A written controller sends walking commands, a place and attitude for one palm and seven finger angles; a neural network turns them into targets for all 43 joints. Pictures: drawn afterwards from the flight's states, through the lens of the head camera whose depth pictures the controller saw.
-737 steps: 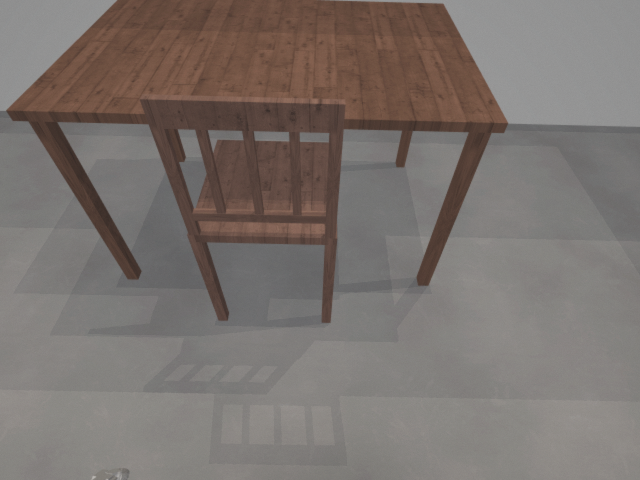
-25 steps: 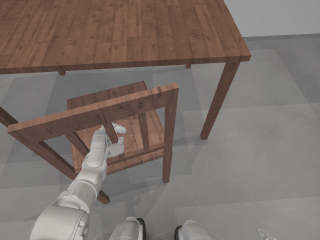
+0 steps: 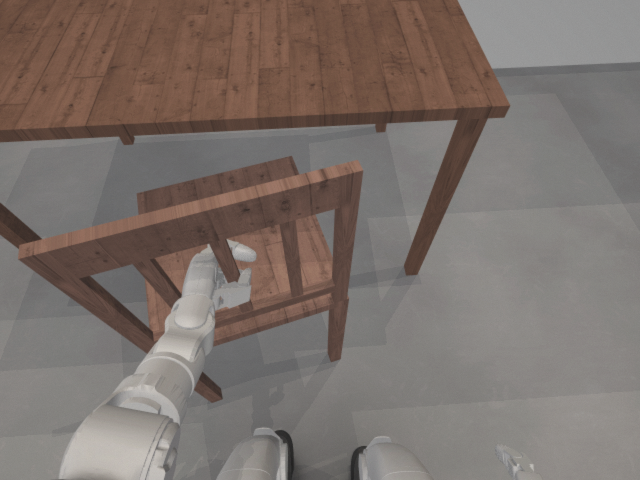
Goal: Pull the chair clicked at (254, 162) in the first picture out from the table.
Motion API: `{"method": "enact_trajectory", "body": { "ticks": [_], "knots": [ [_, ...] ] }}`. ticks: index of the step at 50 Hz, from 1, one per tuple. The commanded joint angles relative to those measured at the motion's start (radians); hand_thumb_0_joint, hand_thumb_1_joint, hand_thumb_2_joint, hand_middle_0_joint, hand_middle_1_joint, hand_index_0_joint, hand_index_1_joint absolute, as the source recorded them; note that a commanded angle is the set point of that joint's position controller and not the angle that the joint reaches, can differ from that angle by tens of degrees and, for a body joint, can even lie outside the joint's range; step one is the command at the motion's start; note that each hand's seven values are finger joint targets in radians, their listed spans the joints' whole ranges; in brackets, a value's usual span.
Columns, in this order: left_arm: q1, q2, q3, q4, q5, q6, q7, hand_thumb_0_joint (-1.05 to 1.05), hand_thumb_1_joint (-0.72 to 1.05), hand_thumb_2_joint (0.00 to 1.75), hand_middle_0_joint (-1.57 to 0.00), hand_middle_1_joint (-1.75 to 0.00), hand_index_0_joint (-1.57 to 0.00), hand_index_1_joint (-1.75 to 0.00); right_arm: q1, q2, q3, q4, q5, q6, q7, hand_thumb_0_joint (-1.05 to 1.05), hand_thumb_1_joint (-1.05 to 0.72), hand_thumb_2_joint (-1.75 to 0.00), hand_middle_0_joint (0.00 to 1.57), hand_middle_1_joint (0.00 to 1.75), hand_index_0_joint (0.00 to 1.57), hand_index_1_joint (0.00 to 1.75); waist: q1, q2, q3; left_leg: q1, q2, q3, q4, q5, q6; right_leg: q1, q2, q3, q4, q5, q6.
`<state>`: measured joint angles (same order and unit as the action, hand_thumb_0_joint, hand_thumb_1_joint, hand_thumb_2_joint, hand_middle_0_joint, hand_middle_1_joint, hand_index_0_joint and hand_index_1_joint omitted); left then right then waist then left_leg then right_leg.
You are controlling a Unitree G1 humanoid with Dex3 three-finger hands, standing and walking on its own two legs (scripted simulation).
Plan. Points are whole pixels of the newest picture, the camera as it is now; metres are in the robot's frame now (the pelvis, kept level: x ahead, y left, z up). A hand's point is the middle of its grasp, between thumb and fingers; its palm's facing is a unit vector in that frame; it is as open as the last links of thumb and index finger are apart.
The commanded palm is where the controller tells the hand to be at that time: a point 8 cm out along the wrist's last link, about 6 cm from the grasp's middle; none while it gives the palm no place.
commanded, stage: step backward, pulling the chair out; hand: left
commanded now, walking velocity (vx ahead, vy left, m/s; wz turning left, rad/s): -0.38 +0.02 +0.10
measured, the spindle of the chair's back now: (233, 277) +0.40 +0.14 -0.08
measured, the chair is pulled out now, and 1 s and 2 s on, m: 0.16 0.18 0.24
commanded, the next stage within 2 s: none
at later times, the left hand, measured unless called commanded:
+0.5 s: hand (243, 287) +0.37 +0.12 -0.05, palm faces -0.02 -0.98 -0.20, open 5.2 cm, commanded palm +0.37 +0.17 -0.04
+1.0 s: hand (242, 295) +0.36 +0.12 -0.05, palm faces +0.05 -0.98 -0.20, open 5.3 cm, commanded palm +0.35 +0.17 -0.04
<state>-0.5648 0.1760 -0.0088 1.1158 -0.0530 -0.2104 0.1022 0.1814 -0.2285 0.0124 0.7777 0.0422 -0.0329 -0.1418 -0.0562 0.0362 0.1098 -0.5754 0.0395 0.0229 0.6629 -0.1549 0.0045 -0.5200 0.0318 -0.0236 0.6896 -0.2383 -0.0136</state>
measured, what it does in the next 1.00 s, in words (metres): stands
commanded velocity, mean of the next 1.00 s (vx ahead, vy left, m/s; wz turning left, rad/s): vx -0.38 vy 0.01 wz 0.09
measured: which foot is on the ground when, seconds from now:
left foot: down 0.00-1.00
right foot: down 0.00-1.00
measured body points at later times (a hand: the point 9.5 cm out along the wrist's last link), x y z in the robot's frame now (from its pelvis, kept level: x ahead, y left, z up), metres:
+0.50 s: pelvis -0.01 +0.00 +0.00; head +0.07 -0.01 +0.44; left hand +0.37 +0.17 -0.04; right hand +0.08 -0.27 -0.13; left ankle +0.11 +0.12 -0.71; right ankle +0.07 -0.11 -0.71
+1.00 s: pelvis -0.02 -0.02 +0.00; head +0.06 -0.04 +0.44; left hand +0.35 +0.17 -0.04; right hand +0.07 -0.28 -0.14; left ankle +0.05 +0.12 -0.71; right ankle +0.07 -0.11 -0.71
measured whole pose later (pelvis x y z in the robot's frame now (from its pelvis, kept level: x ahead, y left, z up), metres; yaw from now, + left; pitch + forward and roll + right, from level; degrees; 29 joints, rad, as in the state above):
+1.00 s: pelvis -0.02 -0.02 +0.00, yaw +1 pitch +4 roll +0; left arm -0.60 0.21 0.06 1.12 -0.07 -0.14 0.09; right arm 0.18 -0.23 0.00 0.77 0.04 -0.04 -0.11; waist -0.06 0.03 0.13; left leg -0.53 0.03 -0.01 0.71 -0.23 -0.02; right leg -0.55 0.04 -0.03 0.68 -0.19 -0.05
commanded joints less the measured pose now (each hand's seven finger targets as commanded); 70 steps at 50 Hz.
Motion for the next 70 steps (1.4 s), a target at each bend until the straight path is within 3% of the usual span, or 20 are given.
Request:
{"method": "enact_trajectory", "body": {
  "ticks": [1,7,10,12,16,19,23,28,31,36,39,43,47,50,52,54,60,64,67,70],
  "knots": [
    [-0.397,0.206,0.049,-0.21,0.007,-0.062,0.019,0.0,0.9,0.9,-0.5,-1.45,-0.5,-1.45,0.027,-0.148,-0.052,-0.09,0.001,-0.037,-0.006,0.0,-0.9,-0.9,0.2,0.3,0.2,0.3,-0.005,-0.004,-0.444,0.199,0.108,-0.143,-0.097,-0.075,0.043,0.129,-0.086,0.121,-0.137,-0.126,0.02],
    [-0.386,0.258,0.072,-0.201,0.022,-0.049,0.035,0.0,0.9,0.9,-0.5,-1.45,-0.5,-1.45,0.04,-0.137,-0.049,-0.081,0.007,-0.045,0.002,0.0,-0.9,-0.9,0.2,0.3,0.2,0.3,-0.008,-0.102,-0.438,0.274,-0.014,-0.024,0.06,-0.132,-0.029,0.129,-0.25,0.215,-0.304,-0.041,-0.025],
    [-0.391,0.24,0.062,-0.201,0.019,-0.045,0.033,0.0,0.9,0.9,-0.5,-1.45,-0.5,-1.45,0.047,-0.159,-0.051,-0.072,0.008,-0.044,-0.004,0.0,-0.9,-0.9,0.2,0.3,0.2,0.3,-0.013,-0.076,-0.466,0.296,0.023,-0.069,-0.004,0.06,-0.016,0.144,-0.193,0.131,-0.217,0.114,0.004],
    [-0.406,0.215,0.044,-0.2,0.008,-0.049,0.029,0.0,0.9,0.9,-0.5,-1.45,-0.5,-1.45,0.039,-0.168,-0.051,-0.087,0.013,-0.041,-0.001,0.0,-0.9,-0.9,0.2,0.3,0.2,0.3,-0.015,-0.064,-0.439,0.29,0.071,-0.128,-0.085,-0.008,0.014,0.107,-0.129,0.101,-0.2,-0.072,0.028],
    [-0.417,0.155,0.02,-0.227,-0.008,-0.051,0.014,0.0,0.9,0.9,-0.5,-1.45,-0.5,-1.45,0.015,-0.169,-0.049,-0.094,-0.001,-0.042,-0.003,0.0,-0.9,-0.9,0.2,0.3,0.2,0.3,0.008,0.142,-0.445,0.272,0.181,-0.285,-0.231,-0.051,0.079,0.113,-0.026,0.042,-0.012,-0.151,0.02],
    [-0.4,0.161,0.034,-0.218,-0.003,-0.045,0.007,0.0,0.9,0.9,-0.5,-1.45,-0.5,-1.45,0.04,-0.17,-0.059,-0.08,-0.007,-0.05,-0.002,0.0,-0.9,-0.9,0.2,0.3,0.2,0.3,0.005,0.121,-0.484,0.338,0.18,-0.248,-0.168,0.12,0.077,0.118,-0.024,0.048,-0.049,-0.068,0.02],
    [-0.401,0.201,0.057,-0.212,0.005,-0.039,0.002,0.0,0.9,0.9,-0.5,-1.45,-0.5,-1.45,0.027,-0.17,-0.063,-0.092,-0.01,-0.051,0.002,0.0,-0.9,-0.9,0.2,0.3,0.2,0.3,0.003,0.109,-0.445,0.206,0.158,-0.209,-0.163,-0.022,0.063,0.17,-0.044,0.077,-0.079,-0.13,0.011],
    [-0.39,0.269,0.086,-0.203,0.009,-0.04,0.02,0.0,0.9,0.9,-0.5,-1.45,-0.5,-1.45,0.043,-0.148,-0.062,-0.095,0.003,-0.059,0.007,0.0,-0.9,-0.9,0.2,0.3,0.2,0.3,-0.02,-0.118,-0.412,0.242,0.007,-0.049,0.05,-0.2,-0.017,0.105,-0.231,0.263,-0.327,-0.225,-0.04],
    [-0.376,0.267,0.093,-0.204,0.02,-0.033,0.023,0.0,0.9,0.9,-0.5,-1.45,-0.5,-1.45,0.037,-0.137,-0.049,-0.078,0.001,-0.06,0.01,0.0,-0.9,-0.9,0.2,0.3,0.2,0.3,0.003,-0.1,-0.442,0.239,-0.026,-0.038,0.137,-0.198,-0.04,0.184,-0.294,0.243,-0.306,0.038,-0.069],
    [-0.407,0.221,0.069,-0.194,0.013,-0.021,0.027,0.0,0.9,0.9,-0.5,-1.45,-0.5,-1.45,0.072,-0.183,-0.055,-0.064,0.005,-0.058,0.005,0.0,-0.9,-0.9,0.2,0.3,0.2,0.3,-0.014,-0.103,-0.43,0.261,0.063,-0.137,-0.076,0.122,0.003,0.185,-0.158,0.092,-0.167,0.177,0.014],
    [-0.429,0.143,0.033,-0.246,0.002,-0.034,0.01,0.0,0.9,0.9,-0.5,-1.45,-0.5,-1.45,0.039,-0.17,-0.056,-0.07,-0.012,-0.055,0.006,0.0,-0.9,-0.9,0.2,0.3,0.2,0.3,0.017,0.158,-0.528,0.344,0.195,-0.297,-0.171,0.348,0.08,0.126,-0.042,0.038,0.044,-0.018,0.032],
    [-0.417,0.148,0.05,-0.242,0.006,-0.029,-0.008,0.0,0.9,0.9,-0.5,-1.45,-0.5,-1.45,0.087,-0.166,-0.074,-0.052,-0.021,-0.059,0.023,0.0,-0.9,-0.9,0.2,0.3,0.2,0.3,0.008,0.152,-0.6,0.55,0.208,-0.246,-0.059,0.681,0.089,0.073,-0.02,0.051,-0.011,-0.019,0.026],
    [-0.417,0.185,0.064,-0.226,0.01,-0.016,-0.013,0.0,0.9,0.9,-0.5,-1.45,-0.5,-1.45,0.032,-0.158,-0.069,-0.086,-0.007,-0.037,0.021,0.0,-0.9,-0.9,0.2,0.3,0.2,0.3,0.011,0.092,-0.475,0.153,0.159,-0.177,-0.085,0.198,0.051,0.249,-0.073,0.095,-0.056,0.043,0.013],
    [-0.399,0.284,0.108,-0.207,0.006,-0.013,0.013,0.0,0.9,0.9,-0.5,-1.45,-0.5,-1.45,0.054,-0.145,-0.069,-0.097,0.016,-0.035,0.021,0.0,-0.9,-0.9,0.2,0.3,0.2,0.3,-0.007,-0.2,-0.445,0.125,-0.043,-0.043,0.182,-0.291,-0.043,0.218,-0.334,0.378,-0.339,-0.038,-0.075],
    [-0.366,0.268,0.107,-0.197,0.012,0.01,0.015,0.0,0.9,0.9,-0.5,-1.45,-0.5,-1.45,0.023,-0.153,-0.065,-0.097,0.012,-0.036,0.03,0.0,-0.9,-0.9,0.2,0.3,0.2,0.3,0.039,-0.121,-0.471,0.076,-0.067,-0.1,0.405,-0.392,-0.054,0.309,-0.409,0.4,-0.346,0.117,-0.134],
    [-0.364,0.254,0.109,-0.221,0.004,0.029,0.013,0.0,0.9,0.9,-0.5,-1.45,-0.5,-1.45,0.035,-0.155,-0.052,-0.092,0.012,-0.042,0.035,0.0,-0.9,-0.9,0.2,0.3,0.2,0.3,0.03,-0.106,-0.496,0.061,-0.043,-0.141,0.373,-0.42,-0.053,0.387,-0.42,0.328,-0.251,0.37,-0.158],
    [-0.393,0.213,0.084,-0.27,-0.018,0.075,0.02,0.0,0.9,0.9,-0.5,-1.45,-0.5,-1.45,0.081,-0.178,-0.047,-0.078,0.021,-0.004,0.024,0.0,-0.9,-0.9,0.2,0.3,0.2,0.3,-0.009,-0.187,-0.538,0.214,-0.054,-0.044,-0.033,-0.292,-0.052,0.463,-0.337,0.168,-0.218,0.591,-0.061],
    [-0.419,0.125,0.023,-0.324,-0.026,0.071,0.007,0.0,0.9,0.9,-0.5,-1.45,-0.5,-1.45,0.089,-0.209,-0.072,-0.124,0.023,0.037,0.013,0.0,-0.9,-0.9,0.2,0.3,0.2,0.3,-0.009,-0.077,-0.542,0.321,0.103,-0.126,-0.193,0.042,0.018,0.332,-0.124,0.036,-0.2,0.201,0.07],
    [-0.45,0.087,-0.011,-0.381,-0.019,0.045,-0.008,0.0,0.9,0.9,-0.5,-1.45,-0.5,-1.45,0.032,-0.177,-0.062,-0.148,0.007,0.051,0.001,0.0,-0.9,-0.9,0.2,0.3,0.2,0.3,0.006,0.151,-0.541,0.275,0.127,-0.096,-0.203,0.222,-0.009,0.354,-0.099,0.012,-0.057,0.297,0.035],
    [-0.428,0.125,0.021,-0.353,-0.013,0.042,-0.003,0.0,0.9,0.9,-0.5,-1.45,-0.5,-1.45,0.032,-0.177,-0.067,-0.15,0.011,0.073,-0.002,0.0,-0.9,-0.9,0.2,0.3,0.2,0.3,0.014,0.084,-0.49,0.18,0.128,-0.081,-0.171,0.124,-0.015,0.335,-0.102,0.036,-0.041,0.243,0.023]
  ]
}}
